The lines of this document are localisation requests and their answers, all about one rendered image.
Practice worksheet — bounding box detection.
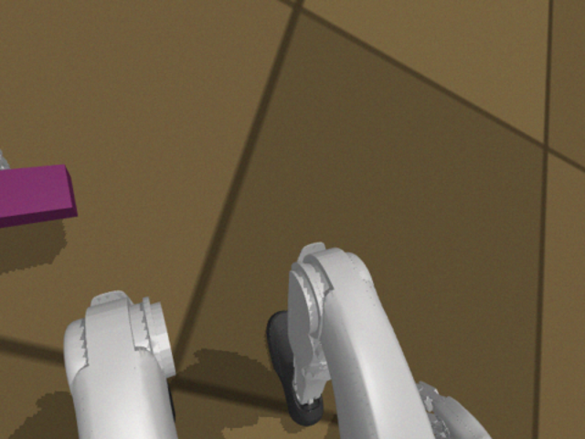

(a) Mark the right robot foot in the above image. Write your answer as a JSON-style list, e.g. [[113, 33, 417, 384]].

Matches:
[[267, 310, 324, 426]]

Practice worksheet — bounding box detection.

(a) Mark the carton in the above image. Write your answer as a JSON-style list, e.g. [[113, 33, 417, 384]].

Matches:
[[0, 164, 78, 228]]

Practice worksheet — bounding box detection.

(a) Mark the right robot hand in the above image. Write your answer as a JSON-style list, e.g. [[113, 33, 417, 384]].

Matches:
[[416, 381, 492, 439]]

